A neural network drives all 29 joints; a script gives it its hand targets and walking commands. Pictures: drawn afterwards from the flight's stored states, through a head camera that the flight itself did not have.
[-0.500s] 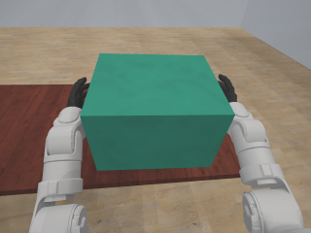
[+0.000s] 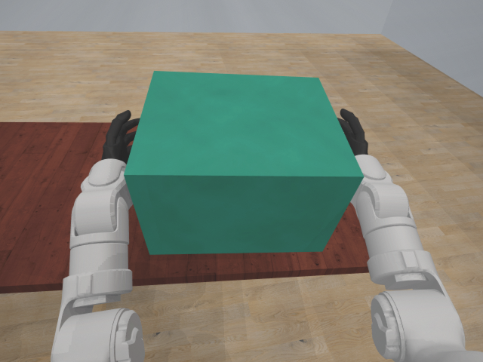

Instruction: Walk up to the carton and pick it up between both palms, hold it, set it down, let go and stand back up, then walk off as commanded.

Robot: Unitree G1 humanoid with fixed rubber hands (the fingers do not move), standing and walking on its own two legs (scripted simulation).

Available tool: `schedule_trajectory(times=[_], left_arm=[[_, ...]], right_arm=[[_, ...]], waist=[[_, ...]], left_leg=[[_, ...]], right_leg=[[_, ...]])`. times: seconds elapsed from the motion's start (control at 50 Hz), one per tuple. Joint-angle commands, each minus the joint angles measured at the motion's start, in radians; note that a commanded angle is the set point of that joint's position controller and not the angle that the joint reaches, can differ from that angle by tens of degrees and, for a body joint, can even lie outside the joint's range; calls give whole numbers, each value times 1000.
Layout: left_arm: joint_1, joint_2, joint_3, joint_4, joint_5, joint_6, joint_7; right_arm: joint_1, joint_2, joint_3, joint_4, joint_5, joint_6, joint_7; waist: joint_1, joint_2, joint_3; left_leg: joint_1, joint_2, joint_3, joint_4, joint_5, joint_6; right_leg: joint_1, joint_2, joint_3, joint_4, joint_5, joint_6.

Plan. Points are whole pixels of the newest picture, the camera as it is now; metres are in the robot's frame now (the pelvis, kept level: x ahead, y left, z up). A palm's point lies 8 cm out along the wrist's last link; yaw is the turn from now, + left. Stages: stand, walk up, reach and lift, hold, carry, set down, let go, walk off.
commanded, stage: set down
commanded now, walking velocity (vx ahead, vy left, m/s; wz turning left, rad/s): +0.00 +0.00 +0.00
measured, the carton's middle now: (238, 161) +0.38 +0.01 +0.17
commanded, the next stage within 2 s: none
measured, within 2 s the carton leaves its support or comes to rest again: neither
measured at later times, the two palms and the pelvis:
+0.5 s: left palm (140, 177) +0.40 +0.18 +0.11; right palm (342, 176) +0.41 -0.19 +0.12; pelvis +0.02 -0.01 +0.00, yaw +1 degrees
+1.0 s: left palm (134, 180) +0.40 +0.19 +0.11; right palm (334, 174) +0.42 -0.18 +0.12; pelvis +0.02 -0.01 +0.00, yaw +1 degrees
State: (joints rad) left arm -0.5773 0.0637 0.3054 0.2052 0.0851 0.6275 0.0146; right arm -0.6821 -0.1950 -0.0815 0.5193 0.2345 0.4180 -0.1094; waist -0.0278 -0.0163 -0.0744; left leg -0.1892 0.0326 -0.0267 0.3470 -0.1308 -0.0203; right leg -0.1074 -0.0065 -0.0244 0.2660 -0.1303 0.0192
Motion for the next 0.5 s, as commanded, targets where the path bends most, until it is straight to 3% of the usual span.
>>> schedule_trajectory(times=[0.0,0.08,0.16,0.24,0.3,0.48], left_arm=[[-839,-572,-495,-97,-98,-152,-147],[-820,-572,-464,29,-68,-226,-158],[-793,-603,-509,55,-79,-301,-149],[-781,-645,-591,4,-119,-366,-119],[-777,-658,-642,-54,-151,-399,-92],[-713,-632,-675,-154,-168,-400,-60]], right_arm=[[-843,648,288,-330,-15,-168,154],[-847,640,225,-245,-104,-258,170],[-847,633,243,-227,-128,-343,168],[-846,640,311,-277,-98,-408,155],[-831,644,369,-323,-60,-427,144],[-747,649,482,-397,39,-380,116]], waist=[[2,34,-459],[3,25,-463],[-6,40,-538],[-16,60,-623],[-16,63,-677],[24,32,-721]], left_leg=[[194,-72,34,-72,31,-5],[187,-74,47,-93,1,0],[270,-74,43,-52,192,-22],[358,-73,33,17,430,-55],[371,-74,25,54,526,-70],[263,-83,20,73,530,-63]], right_leg=[[45,53,-30,-37,4,10],[61,43,-46,-35,-5,18],[84,55,-58,-27,119,21],[75,73,-64,-20,243,22],[77,81,-60,-7,322,21],[154,73,-21,47,511,22]])
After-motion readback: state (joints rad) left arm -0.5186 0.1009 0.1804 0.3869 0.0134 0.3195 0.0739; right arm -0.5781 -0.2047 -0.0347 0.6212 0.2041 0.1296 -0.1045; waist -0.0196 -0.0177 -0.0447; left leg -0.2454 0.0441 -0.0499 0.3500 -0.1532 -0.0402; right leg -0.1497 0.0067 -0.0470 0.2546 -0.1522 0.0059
